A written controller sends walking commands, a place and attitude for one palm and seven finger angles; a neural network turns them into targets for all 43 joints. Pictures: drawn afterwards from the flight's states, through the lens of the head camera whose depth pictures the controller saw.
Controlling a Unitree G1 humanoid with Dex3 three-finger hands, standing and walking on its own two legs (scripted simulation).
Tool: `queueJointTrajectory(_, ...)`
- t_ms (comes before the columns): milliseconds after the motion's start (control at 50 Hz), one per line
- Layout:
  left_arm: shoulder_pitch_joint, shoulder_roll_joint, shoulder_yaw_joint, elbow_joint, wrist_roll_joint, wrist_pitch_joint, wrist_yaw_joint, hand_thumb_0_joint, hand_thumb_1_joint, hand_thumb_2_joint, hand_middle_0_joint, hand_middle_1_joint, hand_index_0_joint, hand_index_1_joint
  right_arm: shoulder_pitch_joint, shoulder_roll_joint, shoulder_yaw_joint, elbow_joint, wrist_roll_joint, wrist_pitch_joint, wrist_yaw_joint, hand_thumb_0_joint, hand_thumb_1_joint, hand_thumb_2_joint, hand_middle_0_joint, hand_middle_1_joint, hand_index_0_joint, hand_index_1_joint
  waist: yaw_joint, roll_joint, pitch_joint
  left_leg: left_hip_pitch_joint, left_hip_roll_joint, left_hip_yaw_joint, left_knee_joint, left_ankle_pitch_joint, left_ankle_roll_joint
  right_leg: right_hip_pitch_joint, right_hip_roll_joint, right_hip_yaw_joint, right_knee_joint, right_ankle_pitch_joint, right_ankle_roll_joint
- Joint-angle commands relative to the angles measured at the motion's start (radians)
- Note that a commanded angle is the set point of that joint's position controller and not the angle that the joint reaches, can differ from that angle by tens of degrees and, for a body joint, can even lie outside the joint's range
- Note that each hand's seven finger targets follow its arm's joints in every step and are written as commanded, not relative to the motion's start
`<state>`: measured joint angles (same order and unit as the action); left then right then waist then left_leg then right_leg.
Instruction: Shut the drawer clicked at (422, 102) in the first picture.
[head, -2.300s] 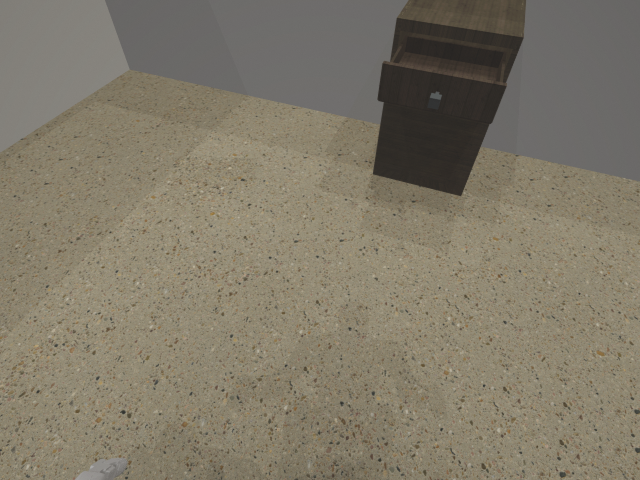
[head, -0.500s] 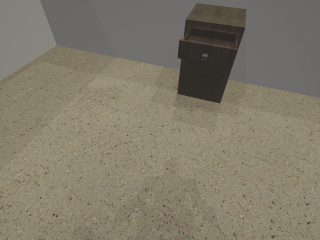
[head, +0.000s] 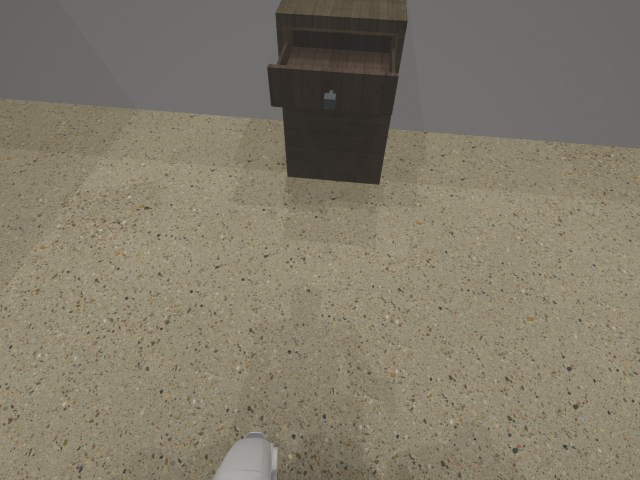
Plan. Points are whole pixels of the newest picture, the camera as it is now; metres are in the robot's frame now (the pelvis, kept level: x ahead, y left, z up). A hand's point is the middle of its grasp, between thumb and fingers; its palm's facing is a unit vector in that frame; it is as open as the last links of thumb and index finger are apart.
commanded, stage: walk to a spot facing it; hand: left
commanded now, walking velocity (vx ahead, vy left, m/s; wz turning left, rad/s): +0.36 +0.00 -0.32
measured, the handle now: (330, 98) +1.14 +0.07 -0.16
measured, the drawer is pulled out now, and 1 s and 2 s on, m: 0.28 0.28 0.28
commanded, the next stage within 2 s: turn to face it in 1.04 s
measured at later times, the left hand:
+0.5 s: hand (233, 323) +0.38 +0.19 -0.16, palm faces -0.27 -0.94 -0.20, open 7.4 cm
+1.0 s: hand (264, 277) +0.51 +0.17 -0.20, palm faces -0.30 -0.94 -0.16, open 7.3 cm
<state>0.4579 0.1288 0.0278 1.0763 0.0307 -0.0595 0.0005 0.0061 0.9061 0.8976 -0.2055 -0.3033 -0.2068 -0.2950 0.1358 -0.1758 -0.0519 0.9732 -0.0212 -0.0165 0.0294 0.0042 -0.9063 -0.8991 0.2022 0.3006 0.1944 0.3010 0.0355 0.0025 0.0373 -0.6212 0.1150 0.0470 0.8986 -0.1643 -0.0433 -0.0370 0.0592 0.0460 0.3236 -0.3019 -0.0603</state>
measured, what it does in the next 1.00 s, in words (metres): walks ahead, turning right: left foot, then right foot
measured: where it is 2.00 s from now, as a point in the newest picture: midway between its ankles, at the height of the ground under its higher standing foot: (363, 354)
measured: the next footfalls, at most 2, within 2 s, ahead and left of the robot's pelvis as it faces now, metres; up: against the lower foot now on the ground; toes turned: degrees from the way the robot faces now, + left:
left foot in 0.14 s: +0.21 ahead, +0.15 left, +0.00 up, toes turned +2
right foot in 0.60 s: +0.37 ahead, -0.14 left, +0.00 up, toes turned -24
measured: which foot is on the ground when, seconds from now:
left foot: up 0.00-0.12, down 0.14-0.60, up 0.62-0.94, down 0.96-1.00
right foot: down 0.00-0.14, up 0.16-0.58, down 0.60-0.96, up 0.98-1.00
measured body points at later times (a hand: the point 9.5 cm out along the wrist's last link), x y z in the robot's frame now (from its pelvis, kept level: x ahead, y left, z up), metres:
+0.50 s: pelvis +0.22 +0.03 +0.00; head +0.25 +0.03 +0.44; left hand +0.39 +0.24 -0.14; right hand +0.11 -0.19 -0.15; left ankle +0.17 +0.15 -0.74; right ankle +0.30 -0.12 -0.71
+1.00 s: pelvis +0.44 -0.01 -0.02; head +0.46 +0.01 +0.43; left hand +0.52 +0.21 -0.19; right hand +0.41 -0.27 -0.15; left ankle +0.52 +0.06 -0.74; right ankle +0.33 -0.11 -0.72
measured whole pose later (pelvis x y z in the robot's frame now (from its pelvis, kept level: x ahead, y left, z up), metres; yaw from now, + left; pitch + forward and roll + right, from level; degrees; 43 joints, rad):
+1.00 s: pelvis +0.44 -0.01 -0.02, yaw -21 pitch -1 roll -2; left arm 0.33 0.21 0.07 1.08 0.02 -0.01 -0.01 0.00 0.92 0.90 -0.20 -0.30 -0.20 -0.29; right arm 0.25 -0.18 -0.05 1.00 -0.04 -0.07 0.01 0.01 -0.93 -0.90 0.20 0.30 0.20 0.30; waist 0.00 -0.03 0.00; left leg -0.35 0.10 0.17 0.65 -0.29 0.03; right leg -0.24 -0.01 -0.05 0.78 -0.46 -0.03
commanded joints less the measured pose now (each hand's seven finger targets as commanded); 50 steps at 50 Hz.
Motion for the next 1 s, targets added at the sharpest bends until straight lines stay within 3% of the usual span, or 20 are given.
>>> queueJointTrajectory(0,0.051,0.192,0.049,-0.032,-0.002,-0.016,0.023,0.0,0.9,0.9,-0.2,-0.3,-0.2,-0.3,-0.131,-0.056,-0.011,-0.121,0.007,-0.042,0.0,0.0,-0.9,-0.9,0.2,0.3,0.2,0.3,0.02,-0.127,0.065,0.037,-0.025,0.028,-0.164,-0.015,0.018,-0.013,-0.252,0.187,-0.076,0.403,-0.113)
queueJointTrajectory(40,0.024,0.206,0.056,-0.038,-0.002,-0.014,0.024,0.0,0.9,0.9,-0.2,-0.3,-0.2,-0.3,-0.078,-0.071,-0.015,-0.108,0.008,-0.051,-0.006,0.0,-0.9,-0.9,0.2,0.3,0.2,0.3,-0.011,-0.124,0.033,0.174,-0.059,0.048,-0.263,-0.051,0.036,-0.01,-0.244,0.178,0.003,0.527,-0.101)
queueJointTrajectory(80,-0.008,0.206,0.064,-0.045,-0.01,-0.013,0.02,0.0,0.9,0.9,-0.2,-0.3,-0.2,-0.3,0.174,-0.126,-0.027,-0.029,0.001,-0.06,-0.028,0.0,-0.9,-0.9,0.2,0.3,0.2,0.3,-0.114,-0.081,-0.082,0.533,-0.079,0.047,-0.38,0.01,0.058,-0.122,-0.165,0.116,0.283,0.573,-0.059)
queueJointTrajectory(120,0.049,0.109,0.056,-0.08,-0.025,-0.013,-0.002,0.0,0.9,0.9,-0.2,-0.3,-0.2,-0.3,0.398,-0.305,-0.062,0.021,-0.015,-0.062,-0.045,0.0,-0.9,-0.9,0.2,0.3,0.2,0.3,-0.144,0.337,-0.252,0.872,0.38,-0.554,-0.582,-0.071,0.211,-0.52,0.025,-0.038,0.882,-0.253,0.012)
queueJointTrajectory(140,-0.012,0.136,0.056,-0.096,-0.015,-0.014,0.001,0.0,0.9,0.9,-0.2,-0.3,-0.2,-0.3,0.336,-0.262,-0.049,0.01,-0.004,-0.052,-0.045,0.0,-0.9,-0.9,0.2,0.3,0.2,0.3,-0.135,0.213,-0.192,0.733,0.404,-0.591,-0.659,-0.276,0.247,-0.571,-0.029,0.013,1.009,-0.247,-0.002)
queueJointTrajectory(200,-0.123,0.108,0.055,-0.101,0.003,0.012,-0.023,0.0,0.9,0.9,-0.2,-0.3,-0.2,-0.3,0.183,-0.099,-0.011,-0.008,-0.007,-0.067,-0.049,0.0,-0.9,-0.9,0.2,0.3,0.2,0.3,-0.062,0.123,0.049,0.412,0.286,-0.306,-0.712,-0.266,0.179,-0.599,-0.148,0.0,1.011,-0.035,0.014)
queueJointTrajectory(260,-0.096,0.075,0.051,-0.101,0.005,0.047,-0.032,0.0,0.9,0.9,-0.2,-0.3,-0.2,-0.3,0.171,-0.09,-0.004,0.007,-0.003,-0.085,-0.053,0.0,-0.9,-0.9,0.2,0.3,0.2,0.3,-0.01,0.119,0.006,0.379,0.227,-0.071,-0.699,-0.025,0.166,-0.543,-0.171,-0.032,0.883,0.025,0.038)
queueJointTrajectory(480,-0.384,0.093,0.038,-0.2,0.004,0.042,-0.047,0.0,0.9,0.9,-0.2,-0.3,-0.2,-0.3,0.296,-0.153,-0.022,0.069,-0.014,-0.066,-0.04,0.0,-0.9,-0.9,0.2,0.3,0.2,0.3,-0.074,0.101,0.066,0.541,0.228,0.116,-0.628,0.22,0.159,-0.445,-0.126,-0.176,0.343,0.087,0.026)
queueJointTrajectory(540,-0.152,0.156,0.054,-0.12,0.008,0.023,-0.037,0.0,0.9,0.9,-0.2,-0.3,-0.2,-0.3,0.284,-0.167,-0.014,0.074,-0.004,-0.057,-0.038,0.0,-0.9,-0.9,0.2,0.3,0.2,0.3,0.046,0.035,-0.071,0.474,0.158,0.213,-0.246,0.474,0.099,-0.047,-0.051,-0.224,0.206,0.112,-0.019)
queueJointTrajectory(560,-0.018,0.261,0.082,-0.084,0.01,0.008,-0.025,0.0,0.9,0.9,-0.2,-0.3,-0.2,-0.3,0.302,-0.127,-0.005,0.058,0.009,-0.058,-0.027,0.0,-0.9,-0.9,0.2,0.3,0.2,0.3,0.098,-0.136,-0.184,0.231,0.095,0.249,0.057,0.215,0.054,0.227,-0.256,0.024,0.151,0.035,-0.09)
queueJointTrajectory(580,0.072,0.36,0.102,-0.067,-0.009,0.006,-0.01,0.0,0.9,0.9,-0.2,-0.3,-0.2,-0.3,0.286,-0.079,0.003,0.013,0.015,-0.061,-0.029,0.0,-0.9,-0.9,0.2,0.3,0.2,0.3,0.102,-0.283,-0.252,-0.013,-0.04,0.171,0.358,-0.403,0.016,0.341,-0.515,0.484,0.013,0.128,-0.204)
queueJointTrajectory(600,0.031,0.37,0.104,-0.07,-0.022,0.015,-0.003,0.0,0.9,0.9,-0.2,-0.3,-0.2,-0.3,0.203,-0.113,-0.007,0.005,0.013,-0.058,-0.033,0.0,-0.9,-0.9,0.2,0.3,0.2,0.3,0.107,-0.154,-0.21,-0.067,0.001,0.036,0.45,-0.387,0.038,0.249,-0.516,0.465,-0.043,0.036,-0.228)
queueJointTrajectory(640,-0.134,0.269,0.074,-0.104,-0.019,0.012,0.005,0.0,0.9,0.9,-0.2,-0.3,-0.2,-0.3,0.159,-0.104,-0.01,0.01,0.001,-0.048,-0.029,0.0,-0.9,-0.9,0.2,0.3,0.2,0.3,0.027,-0.082,-0.045,-0.061,0.073,-0.013,0.411,-0.222,0.033,-0.007,-0.433,0.291,-0.09,-0.04,-0.172)
queueJointTrajectory(720,-0.242,0.199,0.057,-0.108,-0.006,-0.003,0.009,0.0,0.9,0.9,-0.2,-0.3,-0.2,-0.3,0.282,-0.042,-0.007,0.058,-0.009,-0.011,-0.024,0.0,-0.9,-0.9,0.2,0.3,0.2,0.3,-0.085,-0.095,-0.004,0.146,0.074,0.033,0.147,-0.153,0.002,-0.275,-0.319,0.034,-0.127,0.051,-0.118)
queueJointTrajectory(840,-0.198,0.217,0.067,-0.085,-0.006,0.002,-0.003,0.0,0.9,0.9,-0.2,-0.3,-0.2,-0.3,0.201,-0.031,-0.01,0.01,-0.007,-0.034,-0.008,0.0,-0.9,-0.9,0.2,0.3,0.2,0.3,-0.057,-0.113,0.022,0.279,0.006,0.09,-0.194,-0.095,0.011,-0.285,-0.282,0.044,-0.102,-0.1,-0.107)
queueJointTrajectory(900,-0.195,0.191,0.064,-0.081,-0.011,0.014,-0.008,0.0,0.9,0.9,-0.2,-0.3,-0.2,-0.3,0.29,-0.072,-0.018,0.038,-0.008,-0.05,-0.018,0.0,-0.9,-0.9,0.2,0.3,0.2,0.3,-0.108,-0.002,0.024,0.514,-0.026,0.113,-0.368,-0.095,0.013,-0.375,-0.206,0.01,0.069,-0.124,-0.067)
queueJointTrajectory(920,-0.195,0.144,0.055,-0.096,-0.015,0.016,-0.014,0.0,0.9,0.9,-0.2,-0.3,-0.2,-0.3,0.383,-0.146,-0.032,0.061,-0.017,-0.055,-0.029,0.0,-0.9,-0.9,0.2,0.3,0.2,0.3,-0.147,0.16,0.005,0.606,0.098,-0.093,-0.507,-0.256,0.056,-0.466,-0.12,-0.05,0.313,-0.102,-0.029)
queueJointTrajectory(940,-0.199,0.08,0.044,-0.128,-0.021,0.015,-0.021,0.0,0.9,0.9,-0.2,-0.3,-0.2,-0.3,0.474,-0.248,-0.052,0.067,-0.029,-0.058,-0.037,0.0,-0.9,-0.9,0.2,0.3,0.2,0.3,-0.163,0.375,-0.026,0.684,0.353,-0.429,-0.696,-0.372,0.161,-0.631,-0.025,-0.165,0.639,-0.253,0.021)
queueJointTrajectory(960,-0.252,0.128,0.05,-0.142,-0.007,0.013,-0.017,0.0,0.9,0.9,-0.2,-0.3,-0.2,-0.3,0.465,-0.218,-0.041,0.079,-0.025,-0.057,-0.052,0.0,-0.9,-0.9,0.2,0.3,0.2,0.3,-0.17,0.321,-0.021,0.673,0.393,-0.522,-0.74,-0.355,0.192,-0.692,-0.065,-0.059,0.842,-0.235,0.013)
queueJointTrajectory(980,-0.28,0.136,0.055,-0.138,-0.006,0.008,-0.02,0.0,0.9,0.9,-0.2,-0.3,-0.2,-0.3,0.408,-0.186,-0.028,0.06,-0.016,-0.06,-0.057,0.0,-0.9,-0.9,0.2,0.3,0.2,0.3,-0.143,0.215,0.008,0.627,0.39,-0.45,-0.708,-0.249,0.204,-0.728,-0.116,-0.031,0.938,-0.162,0.01)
